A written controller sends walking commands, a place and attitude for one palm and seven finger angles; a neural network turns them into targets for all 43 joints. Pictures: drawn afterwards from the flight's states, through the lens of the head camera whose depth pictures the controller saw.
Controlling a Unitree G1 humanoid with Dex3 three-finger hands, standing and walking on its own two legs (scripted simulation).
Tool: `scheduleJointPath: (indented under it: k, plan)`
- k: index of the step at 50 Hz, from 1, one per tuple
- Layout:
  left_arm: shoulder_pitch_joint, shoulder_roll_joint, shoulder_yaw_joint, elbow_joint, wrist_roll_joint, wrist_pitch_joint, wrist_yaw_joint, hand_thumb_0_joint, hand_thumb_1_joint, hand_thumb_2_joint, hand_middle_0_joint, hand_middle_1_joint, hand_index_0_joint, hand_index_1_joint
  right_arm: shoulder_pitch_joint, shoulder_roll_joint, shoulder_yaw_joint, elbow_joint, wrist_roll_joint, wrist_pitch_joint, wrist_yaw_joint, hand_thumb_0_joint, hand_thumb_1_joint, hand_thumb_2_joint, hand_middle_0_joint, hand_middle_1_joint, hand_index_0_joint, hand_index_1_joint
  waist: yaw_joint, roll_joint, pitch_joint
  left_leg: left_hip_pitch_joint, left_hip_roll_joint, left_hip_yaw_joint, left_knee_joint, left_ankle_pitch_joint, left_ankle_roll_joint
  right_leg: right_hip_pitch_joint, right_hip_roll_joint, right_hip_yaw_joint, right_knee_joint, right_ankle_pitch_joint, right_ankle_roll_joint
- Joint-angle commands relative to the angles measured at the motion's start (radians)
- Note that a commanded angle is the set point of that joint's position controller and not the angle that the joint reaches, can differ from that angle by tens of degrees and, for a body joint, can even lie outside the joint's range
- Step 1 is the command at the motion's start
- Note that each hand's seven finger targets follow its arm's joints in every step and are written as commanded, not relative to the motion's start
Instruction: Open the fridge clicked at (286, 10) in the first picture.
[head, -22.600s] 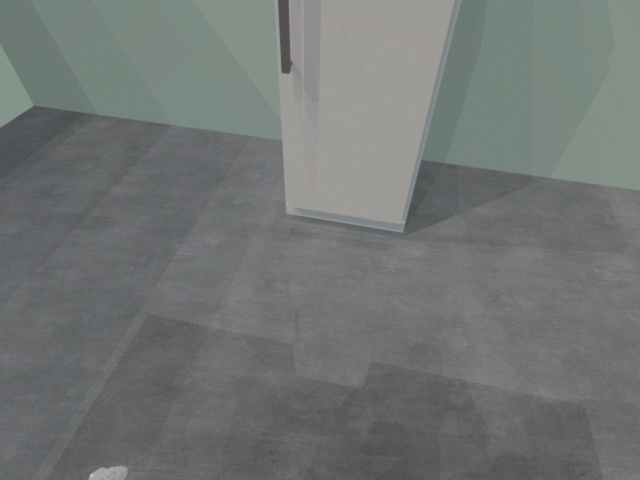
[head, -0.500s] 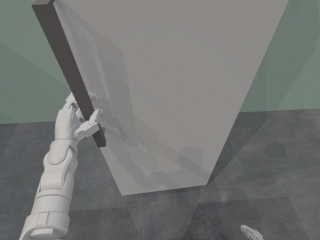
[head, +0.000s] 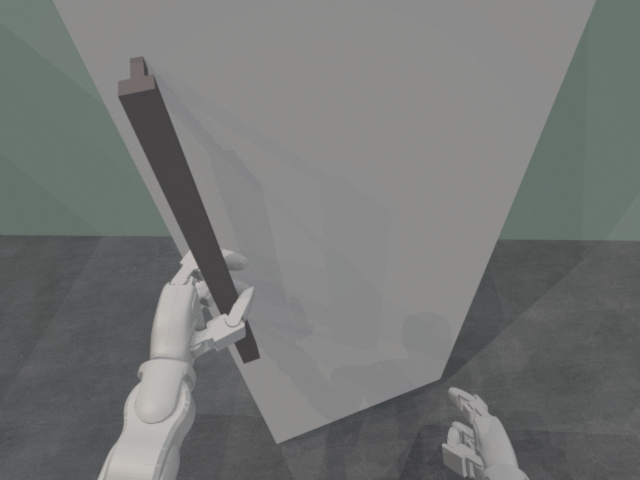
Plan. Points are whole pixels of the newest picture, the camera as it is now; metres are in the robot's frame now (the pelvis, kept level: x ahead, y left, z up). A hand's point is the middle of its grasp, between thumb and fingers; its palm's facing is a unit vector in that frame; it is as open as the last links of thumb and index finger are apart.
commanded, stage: walk backward, drawing the door open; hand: left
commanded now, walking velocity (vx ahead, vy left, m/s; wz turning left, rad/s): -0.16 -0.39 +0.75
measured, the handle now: (210, 252) +0.33 +0.13 +0.16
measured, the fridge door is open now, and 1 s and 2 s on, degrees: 23 71 75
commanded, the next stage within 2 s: stop walking and hold the door back in 1.04 s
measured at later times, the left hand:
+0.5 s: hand (354, 469) +0.13 -0.02 +0.10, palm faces +0.21 -0.96 -0.20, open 6.7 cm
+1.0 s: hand out of the picture +0.05 -0.21 +0.10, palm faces +0.51 -0.84 -0.16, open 6.5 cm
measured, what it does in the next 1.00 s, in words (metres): steps to the right, turning left: left foot, then right foot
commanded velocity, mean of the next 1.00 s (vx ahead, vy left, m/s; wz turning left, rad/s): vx -0.14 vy -0.40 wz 0.75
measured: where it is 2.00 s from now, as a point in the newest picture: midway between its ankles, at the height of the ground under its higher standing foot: outside the picture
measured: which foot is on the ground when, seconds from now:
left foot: down 0.00-0.20, up 0.22-0.36, down 0.38-0.60, up 0.62-0.78, down 0.80-1.00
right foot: down 0.00-0.36, up 0.38-0.58, down 0.60-0.78, up 0.80-1.00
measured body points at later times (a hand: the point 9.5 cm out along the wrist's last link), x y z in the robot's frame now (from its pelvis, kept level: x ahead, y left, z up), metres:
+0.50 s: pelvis -0.11 -0.19 +0.00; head -0.10 -0.20 +0.45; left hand +0.11 +0.03 +0.11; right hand +0.07 -0.39 -0.12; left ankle -0.10 +0.00 -0.73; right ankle -0.07 -0.30 -0.66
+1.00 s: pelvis -0.11 -0.44 +0.00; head -0.05 -0.40 +0.44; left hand +0.02 -0.17 +0.11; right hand +0.17 -0.48 -0.10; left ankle -0.17 -0.24 -0.73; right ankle +0.04 -0.53 -0.69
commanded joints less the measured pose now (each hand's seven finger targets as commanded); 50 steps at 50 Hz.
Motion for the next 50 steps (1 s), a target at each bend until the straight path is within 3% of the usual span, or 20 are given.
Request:
scheduleJointPath:
  k: [1, 8, 12, 14, 16, 17, 18, 19, 21, 23, 27, 29, 31, 33, 37, 38, 40, 41, 47, 50]
  plan:
    - [-0.12, 0.075, 0.01, -0.286, 0.037, -0.082, -0.022, 0.0, 0.9, 0.9, -0.45, -1.4, -0.45, -1.4, -0.051, -0.133, -0.074, -0.121, -0.013, -0.05, -0.016, 0.0, -0.9, -0.9, 0.2, 0.3, 0.2, 0.3, -0.023, 0.019, -0.185, 0.126, 0.281, -0.226, -0.004, 0.999, 0.007, 0.007, -0.005, 0.012, -0.013, 0.214, 0.013]
    - [-0.08, 0.091, 0.031, -0.313, 0.029, -0.086, -0.02, 0.0, 0.9, 0.9, -0.45, -1.4, -0.45, -1.4, -0.061, -0.108, -0.089, -0.097, 0.016, -0.092, -0.037, 0.0, -0.9, -0.9, 0.2, 0.3, 0.2, 0.3, -0.016, -0.097, -0.249, -0.124, 0.16, -0.089, 0.008, 0.279, 0.011, 0.223, -0.086, 0.051, -0.168, 0.341, -0.012]
    - [-0.078, 0.106, 0.069, -0.311, 0.033, -0.072, -0.005, 0.0, 0.9, 0.9, -0.45, -1.4, -0.45, -1.4, -0.092, -0.086, -0.088, -0.076, 0.03, -0.104, -0.051, 0.0, -0.9, -0.9, 0.2, 0.3, 0.2, 0.3, 0.032, -0.21, -0.219, -0.268, 0.056, 0.066, 0.507, -0.181, -0.023, 0.14, -0.255, 0.109, -0.353, 0.028, 0.013]
    - [-0.113, 0.078, 0.036, -0.292, 0.054, -0.064, -0.017, 0.0, 0.9, 0.9, -0.45, -1.4, -0.45, -1.4, -0.056, -0.07, -0.087, -0.044, 0.028, -0.123, -0.054, 0.0, -0.9, -0.9, 0.2, 0.3, 0.2, 0.3, -0.01, -0.187, -0.156, -0.139, 0.05, 0.176, 0.535, -0.183, -0.042, -0.019, -0.151, -0.077, -0.413, 0.04, 0.187]
    - [-0.163, 0.077, 0.012, -0.332, 0.06, -0.063, -0.021, 0.0, 0.9, 0.9, -0.45, -1.4, -0.45, -1.4, -0.009, -0.059, -0.082, -0.022, 0.037, -0.147, -0.062, 0.0, -0.9, -0.9, 0.2, 0.3, 0.2, 0.3, -0.062, -0.172, -0.105, 0.066, 0.082, 0.215, 0.189, -0.139, -0.02, -0.108, -0.011, -0.235, -0.299, 0.204, 0.223]
    - [-0.189, 0.059, -0.022, -0.345, 0.05, -0.062, -0.026, 0.0, 0.9, 0.9, -0.45, -1.4, -0.45, -1.4, 0.033, -0.083, -0.087, -0.008, 0.045, -0.168, -0.074, 0.0, -0.9, -0.9, 0.2, 0.3, 0.2, 0.3, -0.117, -0.036, -0.063, 0.191, 0.134, 0.117, -0.164, 0.009, 0.019, -0.205, 0.077, -0.257, 0.017, 0.225, 0.237]
    - [-0.167, 0.038, -0.039, -0.362, 0.035, -0.074, -0.034, 0.0, 0.9, 0.9, -0.45, -1.4, -0.45, -1.4, 0.008, -0.145, -0.098, -0.056, 0.011, -0.191, -0.069, 0.0, -0.9, -0.9, 0.2, 0.3, 0.2, 0.3, -0.12, 0.367, -0.023, 0.074, 0.468, -0.417, -0.43, 0.11, 0.124, -0.36, 0.125, -0.103, 0.593, -0.116, 0.224]
    - [-0.091, 0.092, -0.004, -0.317, 0.088, -0.083, -0.025, 0.0, 0.9, 0.9, -0.45, -1.4, -0.45, -1.4, -0.063, -0.144, -0.093, -0.078, -0.033, -0.175, -0.051, 0.0, -0.9, -0.9, 0.2, 0.3, 0.2, 0.3, -0.011, 0.257, -0.029, -0.214, 0.687, -0.787, -0.338, 0.055, 0.185, -0.24, -0.025, 0.204, 0.856, -0.17, 0.073]
    - [-0.029, 0.093, 0.028, -0.34, 0.08, -0.075, -0.045, 0.0, 0.9, 0.9, -0.45, -1.4, -0.45, -1.4, -0.143, -0.172, -0.128, -0.079, -0.011, -0.131, -0.038, 0.0, -0.9, -0.9, 0.2, 0.3, 0.2, 0.3, 0.018, 0.047, -0.029, -0.24, 0.628, -0.595, -0.306, -0.133, 0.197, -0.194, -0.054, 0.294, 0.79, -0.105, 0.06]
    - [-0.071, 0.068, -0.004, -0.361, 0.069, -0.085, -0.045, 0.0, 0.9, 0.9, -0.45, -1.4, -0.45, -1.4, -0.138, -0.155, -0.112, -0.069, -0.014, -0.156, -0.039, 0.0, -0.9, -0.9, 0.2, 0.3, 0.2, 0.3, 0.043, 0.113, 0.078, -0.457, 0.446, -0.34, -0.19, -0.225, 0.119, -0.053, -0.042, 0.203, 0.509, -0.123, 0.055]
    - [-0.152, -0.002, -0.064, -0.341, 0.07, -0.084, -0.028, 0.0, 0.9, 0.9, -0.45, -1.4, -0.45, -1.4, -0.059, -0.139, -0.126, -0.042, 0.016, -0.209, -0.039, 0.0, -0.9, -0.9, 0.2, 0.3, 0.2, 0.3, 0.015, 0.06, -0.124, -0.286, 0.204, -0.055, -0.073, -0.232, -0.035, 0.211, 0.088, -0.116, -0.072, -0.137, 0.057]
    - [-0.249, 0.056, -0.047, -0.432, 0.083, -0.107, -0.029, 0.0, 0.9, 0.9, -0.45, -1.4, -0.45, -1.4, -0.048, -0.073, -0.125, -0.02, 0.03, -0.218, -0.036, 0.0, -0.9, -0.9, 0.2, 0.3, 0.2, 0.3, -0.013, -0.11, -0.148, -0.167, 0.05, 0.113, 0.314, -0.146, -0.085, 0.013, -0.084, 0.014, -0.317, -0.196, -0.018]
    - [-0.29, 0.112, 0.006, -0.492, 0.09, -0.13, -0.015, 0.0, 0.9, 0.9, -0.45, -1.4, -0.45, -1.4, -0.102, -0.034, -0.1, -0.021, 0.024, -0.251, -0.041, 0.0, -0.9, -0.9, 0.2, 0.3, 0.2, 0.3, 0.019, -0.223, -0.112, -0.368, 0.039, 0.099, 0.764, -0.254, -0.074, -0.015, -0.303, 0.202, -0.3, 0.052, -0.174]
    - [-0.226, 0.09, -0.011, -0.394, 0.094, -0.112, -0.035, 0.0, 0.9, 0.9, -0.45, -1.4, -0.45, -1.4, -0.107, -0.079, -0.131, -0.027, 0.022, -0.262, -0.07, 0.0, -0.9, -0.9, 0.2, 0.3, 0.2, 0.3, 0.027, -0.315, -0.096, -0.368, 0.095, 0.048, 0.852, -0.317, -0.047, 0.03, -0.312, 0.18, -0.186, 0.379, -0.216]
    - [-0.206, -0.012, -0.108, -0.403, 0.072, -0.158, -0.075, 0.0, 0.9, 0.9, -0.45, -1.4, -0.45, -1.4, -0.042, -0.054, -0.092, -0.031, 0.013, -0.244, -0.069, 0.0, -0.9, -0.9, 0.2, 0.3, 0.2, 0.3, -0.043, -0.184, -0.08, -0.117, 0.117, 0.12, 0.211, 0.005, -0.047, 0.006, -0.149, -0.126, 0.135, 0.419, -0.081]
    - [-0.206, -0.018, -0.132, -0.409, 0.064, -0.167, -0.08, 0.0, 0.9, 0.9, -0.45, -1.4, -0.45, -1.4, -0.004, -0.071, -0.101, -0.025, 0.014, -0.256, -0.071, 0.0, -0.9, -0.9, 0.2, 0.3, 0.2, 0.3, -0.073, -0.109, -0.084, 0.07, 0.166, 0.061, -0.009, 0.17, -0.029, -0.157, -0.109, -0.123, 0.335, 0.282, -0.041]
    - [-0.199, -0.016, -0.156, -0.39, 0.112, -0.193, -0.076, 0.0, 0.9, 0.9, -0.45, -1.4, -0.45, -1.4, 0.016, -0.174, -0.125, -0.025, -0.01, -0.261, -0.046, 0.0, -0.9, -0.9, 0.2, 0.3, 0.2, 0.3, -0.056, 0.158, -0.14, 0.36, 0.638, -0.742, -0.171, 0.646, 0.149, -0.515, -0.012, 0.052, 0.715, -0.308, 0.066]
    - [-0.221, 0.03, -0.123, -0.455, 0.117, -0.206, -0.071, 0.0, 0.9, 0.9, -0.45, -1.4, -0.45, -1.4, -0.019, -0.193, -0.122, -0.049, -0.014, -0.252, -0.028, 0.0, -0.9, -0.9, 0.2, 0.3, 0.2, 0.3, -0.049, 0.003, -0.169, 0.327, 0.687, -0.742, -0.177, 0.515, 0.223, -0.492, -0.042, 0.152, 0.748, -0.229, 0.067]
    - [-0.158, -0.006, -0.112, -0.472, 0.08, -0.139, -0.057, 0.0, 0.9, 0.9, -0.45, -1.4, -0.45, -1.4, -0.114, -0.156, -0.121, -0.051, 0.011, -0.243, 0.0, 0.0, -0.9, -0.9, 0.2, 0.3, 0.2, 0.3, 0.024, 0.174, -0.114, -0.196, 0.363, -0.143, -0.128, 0.035, 0.056, 0.02, -0.041, 0.087, 0.333, -0.025, 0.059]
    - [-0.161, 0.003, -0.103, -0.454, 0.07, -0.11, -0.041, 0.0, 0.9, 0.9, -0.45, -1.4, -0.45, -1.4, -0.097, -0.144, -0.114, -0.071, 0.046, -0.23, -0.002, 0.0, -0.9, -0.9, 0.2, 0.3, 0.2, 0.3, 0.028, 0.162, -0.146, -0.337, 0.248, -0.042, -0.127, -0.276, -0.006, 0.304, 0.078, -0.118, 0.032, 0.041, 0.062]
